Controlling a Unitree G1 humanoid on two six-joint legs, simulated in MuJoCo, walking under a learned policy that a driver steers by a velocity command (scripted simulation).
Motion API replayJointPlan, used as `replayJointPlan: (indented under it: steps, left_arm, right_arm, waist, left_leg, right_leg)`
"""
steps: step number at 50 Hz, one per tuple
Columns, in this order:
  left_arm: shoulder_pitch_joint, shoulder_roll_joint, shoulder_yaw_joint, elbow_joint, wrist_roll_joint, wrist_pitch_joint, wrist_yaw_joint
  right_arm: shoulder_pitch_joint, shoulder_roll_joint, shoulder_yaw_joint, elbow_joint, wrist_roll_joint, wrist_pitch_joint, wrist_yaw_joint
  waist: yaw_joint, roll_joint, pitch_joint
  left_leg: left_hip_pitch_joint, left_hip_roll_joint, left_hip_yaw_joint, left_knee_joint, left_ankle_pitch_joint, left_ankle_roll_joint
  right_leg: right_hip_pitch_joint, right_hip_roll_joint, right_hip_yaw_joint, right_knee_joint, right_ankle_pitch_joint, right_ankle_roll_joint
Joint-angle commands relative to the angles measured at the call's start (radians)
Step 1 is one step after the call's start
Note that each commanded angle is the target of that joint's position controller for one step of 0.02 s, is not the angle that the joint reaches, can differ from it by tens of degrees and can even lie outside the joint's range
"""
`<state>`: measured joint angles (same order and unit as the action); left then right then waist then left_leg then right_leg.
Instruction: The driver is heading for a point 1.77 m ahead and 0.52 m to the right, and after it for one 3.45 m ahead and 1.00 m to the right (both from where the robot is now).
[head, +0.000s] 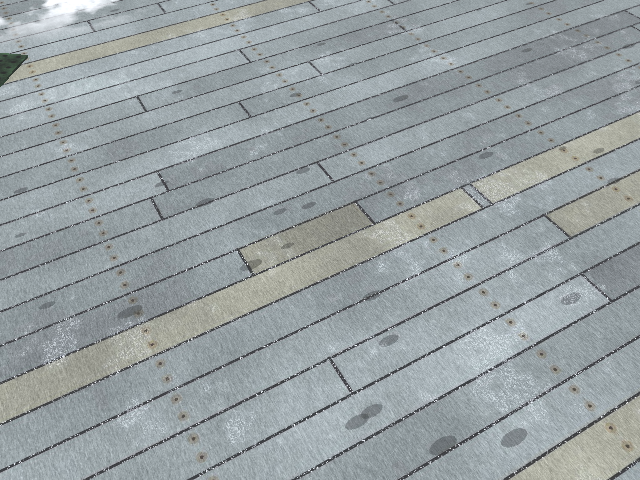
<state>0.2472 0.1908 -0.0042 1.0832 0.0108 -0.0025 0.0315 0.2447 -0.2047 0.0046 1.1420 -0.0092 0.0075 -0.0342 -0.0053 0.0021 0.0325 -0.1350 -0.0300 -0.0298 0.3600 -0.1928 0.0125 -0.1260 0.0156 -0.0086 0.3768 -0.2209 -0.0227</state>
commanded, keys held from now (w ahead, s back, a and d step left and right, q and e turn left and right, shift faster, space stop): no key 0.24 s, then w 0.70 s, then w+e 0.06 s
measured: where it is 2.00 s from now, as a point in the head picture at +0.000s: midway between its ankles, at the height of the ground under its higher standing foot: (335, 413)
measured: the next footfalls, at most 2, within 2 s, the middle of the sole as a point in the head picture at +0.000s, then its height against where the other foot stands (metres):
right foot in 0.98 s outside the picture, level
left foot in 1.52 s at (297, 377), level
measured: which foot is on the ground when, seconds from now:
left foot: down 0.00-1.00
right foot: down 0.00-0.54, up 0.56-0.96, down 0.98-1.00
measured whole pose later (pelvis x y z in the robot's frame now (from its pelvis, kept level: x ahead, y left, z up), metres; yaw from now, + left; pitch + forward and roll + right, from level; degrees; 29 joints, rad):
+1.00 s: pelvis +0.28 +0.02 -0.03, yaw +0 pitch +1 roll +0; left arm -0.01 0.18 0.03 0.90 0.03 -0.07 -0.01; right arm 0.52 -0.15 -0.01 1.14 -0.02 -0.10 -0.02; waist -0.04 0.00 0.07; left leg 0.10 -0.03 0.05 0.53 -0.46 0.06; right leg -0.47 0.04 -0.13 0.55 -0.09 -0.14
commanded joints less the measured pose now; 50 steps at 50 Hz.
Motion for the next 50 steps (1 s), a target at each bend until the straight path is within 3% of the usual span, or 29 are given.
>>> replayJointPlan:
  steps: [1, 12, 13, 15, 17, 18, 19, 21, 24, 25, 26, 27, 28, 29, 30, 32, 34, 37, 41, 44, 46, 48, 49, 50]
  left_arm:
    - [0.045, 0.092, 0.012, -0.006, -0.001, -0.007, 0.004]
    - [0.082, 0.065, 0.005, 0.029, -0.001, -0.009, 0.008]
    - [0.093, 0.063, 0.004, 0.034, 0.0, -0.009, 0.008]
    - [0.106, 0.101, 0.023, 0.033, 0.001, 0.001, 0.007]
    - [0.149, 0.126, 0.039, 0.031, 0.004, 0.013, 0.003]
    - [0.192, 0.137, 0.048, 0.041, 0.005, 0.015, 0.002]
    - [0.206, 0.141, 0.055, 0.045, 0.007, 0.013, 0.003]
    - [0.191, 0.14, 0.062, 0.035, 0.017, 0.0, -0.002]
    - [0.11, 0.145, 0.07, 0.007, 0.006, -0.017, -0.009]
    - [0.074, 0.136, 0.071, -0.006, -0.001, -0.019, -0.011]
    - [0.053, 0.119, 0.069, -0.019, 0.002, -0.024, -0.013]
    - [0.026, 0.064, 0.053, -0.044, 0.007, -0.035, -0.019]
    - [0.009, 0.009, 0.038, -0.087, 0.009, -0.045, -0.027]
    - [-0.003, 0.089, 0.056, -0.096, 0.037, -0.047, -0.036]
    - [-0.028, 0.085, 0.056, -0.099, 0.034, -0.053, -0.048]
    - [-0.008, 0.061, 0.054, -0.081, 0.024, -0.067, -0.064]
    - [-0.005, 0.065, 0.058, -0.076, 0.029, -0.059, -0.07]
    - [-0.09, 0.05, 0.055, -0.115, 0.024, -0.044, -0.069]
    - [-0.288, 0.026, 0.036, -0.199, 0.014, -0.04, -0.068]
    - [-0.326, 0.038, 0.032, -0.228, 0.006, -0.041, -0.062]
    - [-0.247, 0.071, 0.045, -0.217, 0.005, -0.046, -0.049]
    - [0.014, 0.112, 0.072, -0.134, 0.003, -0.061, -0.035]
    - [0.156, 0.147, 0.089, -0.088, 0.016, -0.067, -0.027]
    - [0.274, 0.242, 0.114, -0.074, 0.038, -0.067, -0.022]
  right_arm:
    - [0.038, -0.086, -0.01, -0.006, 0.0, -0.006, -0.004]
    - [0.066, -0.053, -0.004, 0.023, 0.0, -0.007, -0.009]
    - [0.075, -0.046, -0.002, 0.027, -0.001, -0.007, -0.009]
    - [0.079, -0.058, -0.011, 0.018, -0.005, -0.002, -0.007]
    - [0.048, -0.047, -0.014, -0.012, -0.021, 0.001, 0.004]
    - [0.026, -0.016, -0.008, -0.033, -0.03, -0.004, 0.01]
    - [0.011, -0.005, -0.006, -0.052, -0.036, -0.014, 0.017]
    - [-0.015, -0.024, -0.014, -0.084, -0.031, -0.036, 0.027]
    - [0.061, -0.008, -0.019, -0.084, -0.014, -0.063, 0.039]
    - [0.148, 0.005, -0.022, -0.053, -0.008, -0.068, 0.037]
    - [0.238, -0.009, -0.031, -0.02, -0.008, -0.071, 0.031]
    - [0.347, -0.069, -0.047, -0.002, -0.021, -0.079, 0.021]
    - [0.456, -0.176, -0.073, 0.011, -0.013, -0.078, 0.02]
    - [0.405, -0.159, -0.071, 0.012, -0.016, -0.066, 0.016]
    - [0.3, -0.115, -0.061, -0.03, -0.017, -0.072, 0.021]
    - [0.218, -0.08, -0.049, -0.066, -0.01, -0.094, 0.023]
    - [0.252, -0.048, -0.037, -0.051, -0.008, -0.109, 0.019]
    - [0.331, -0.041, -0.028, -0.024, -0.006, -0.116, 0.016]
    - [0.341, -0.043, -0.02, -0.026, -0.009, -0.116, 0.012]
    - [0.344, -0.069, -0.024, -0.02, -0.011, -0.118, 0.008]
    - [0.312, -0.09, -0.029, -0.023, -0.01, -0.122, 0.007]
    - [0.273, -0.122, -0.041, -0.031, -0.009, -0.117, 0.005]
    - [0.266, -0.12, -0.042, -0.039, -0.006, -0.115, 0.008]
    - [0.313, -0.045, -0.029, -0.068, 0.004, -0.113, 0.016]
  waist:
    - [0.004, -0.011, 0.027]
    - [0.004, -0.008, 0.033]
    - [0.005, -0.011, 0.012]
    - [0.01, -0.044, 0.031]
    - [0.036, -0.096, 0.113]
    - [0.051, -0.143, 0.133]
    - [0.052, -0.159, 0.154]
    - [0.044, -0.124, 0.15]
    - [-0.022, -0.111, 0.122]
    - [-0.063, -0.093, 0.114]
    - [-0.093, -0.044, 0.105]
    - [-0.133, 0.125, 0.073]
    - [-0.146, 0.308, 0.04]
    - [-0.099, 0.198, 0.106]
    - [-0.052, 0.09, 0.16]
    - [-0.005, 0.045, 0.134]
    - [0.002, 0.051, 0.09]
    - [-0.008, 0.073, 0.075]
    - [-0.036, 0.09, 0.114]
    - [-0.031, 0.113, 0.113]
    - [0.019, 0.113, 0.063]
    - [0.131, 0.101, -0.074]
    - [0.184, 0.081, -0.146]
    - [0.179, -0.079, -0.258]
  left_leg:
    - [-0.019, 0.096, -0.088, -0.05, 0.091, 0.025]
    - [-0.022, 0.099, -0.08, -0.038, 0.098, 0.022]
    - [-0.016, 0.089, -0.073, -0.04, 0.03, 0.024]
    - [-0.068, 0.035, -0.031, 0.033, -0.205, 0.042]
    - [-0.225, -0.008, 0.005, 0.147, -0.368, 0.057]
    - [-0.282, -0.019, 0.049, 0.239, -0.331, 0.054]
    - [-0.32, 0.005, 0.075, 0.325, -0.266, 0.053]
    - [-0.345, 0.045, 0.057, 0.397, -0.265, 0.056]
    - [-0.155, 0.032, 0.093, 0.221, -0.201, 0.07]
    - [0.01, -0.003, 0.124, 0.118, -0.127, 0.073]
    - [0.155, -0.017, 0.104, 0.053, -0.13, 0.071]
    - [0.275, 0.161, -0.156, -0.096, -0.302, 0.091]
    - [0.325, 0.384, -0.567, -0.27, -0.587, 0.171]
    - [0.209, 0.422, -0.63, -0.274, -0.649, 0.224]
    - [0.138, 0.38, -0.535, -0.267, -0.573, 0.214]
    - [0.117, 0.291, -0.345, -0.277, -0.281, 0.174]
    - [0.16, 0.239, -0.213, -0.254, -0.011, 0.156]
    - [0.196, 0.219, -0.116, -0.212, 0.306, 0.159]
    - [0.136, 0.191, -0.047, -0.218, 0.455, 0.16]
    - [0.146, 0.211, -0.024, -0.201, 0.596, 0.158]
    - [0.183, 0.225, 0.001, -0.091, 0.861, 0.142]
    - [0.201, 0.212, 0.04, 0.204, 0.965, 0.118]
    - [0.075, 0.182, 0.063, 0.417, 0.772, 0.107]
    - [-0.171, 0.084, 0.116, 0.776, 0.276, 0.082]
  right_leg:
    - [-0.041, -0.108, 0.105, -0.078, 0.078, -0.026]
    - [-0.051, -0.102, 0.105, -0.072, 0.092, -0.028]
    - [-0.043, -0.094, 0.105, -0.082, 0.003, -0.031]
    - [-0.071, -0.078, 0.127, -0.087, -0.293, -0.06]
    - [-0.098, -0.14, 0.245, -0.148, -0.577, -0.121]
    - [-0.084, -0.212, 0.346, -0.202, -0.655, -0.163]
    - [-0.087, -0.28, 0.42, -0.244, -0.663, -0.199]
    - [-0.091, -0.315, 0.443, -0.267, -0.553, -0.221]
    - [-0.181, -0.24, 0.296, -0.2, -0.424, -0.178]
    - [-0.276, -0.192, 0.232, -0.14, -0.412, -0.157]
    - [-0.369, -0.141, 0.176, -0.036, -0.392, -0.137]
    - [-0.483, -0.053, 0.059, 0.229, -0.329, -0.1]
    - [-0.644, 0.048, -0.066, 0.507, -0.336, -0.071]
    - [-0.664, -0.012, -0.002, 0.668, -0.312, -0.086]
    - [-0.676, -0.056, 0.026, 0.716, -0.206, -0.09]
    - [-0.615, -0.091, 0.027, 0.691, -0.058, -0.068]
    - [-0.596, -0.085, -0.009, 0.676, 0.001, -0.044]
    - [-0.636, -0.071, -0.055, 0.642, 0.033, -0.022]
    - [-0.571, -0.039, -0.113, 0.402, 0.103, -0.015]
    - [-0.45, -0.009, -0.14, 0.259, 0.124, -0.053]
    - [-0.319, 0.029, -0.145, 0.222, 0.103, -0.096]
    - [-0.066, 0.07, -0.141, 0.147, 0.112, -0.137]
    - [0.141, 0.007, -0.075, 0.122, 0.082, -0.164]
    - [0.363, -0.261, 0.296, 0.097, -0.078, -0.247]
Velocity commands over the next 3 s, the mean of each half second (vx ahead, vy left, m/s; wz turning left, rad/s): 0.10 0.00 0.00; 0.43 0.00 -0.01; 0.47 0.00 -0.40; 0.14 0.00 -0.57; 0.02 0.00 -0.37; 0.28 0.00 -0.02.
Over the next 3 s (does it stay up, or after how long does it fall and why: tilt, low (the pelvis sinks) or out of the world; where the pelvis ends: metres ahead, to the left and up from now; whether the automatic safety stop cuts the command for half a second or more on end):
stays up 0.74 -0.08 0.00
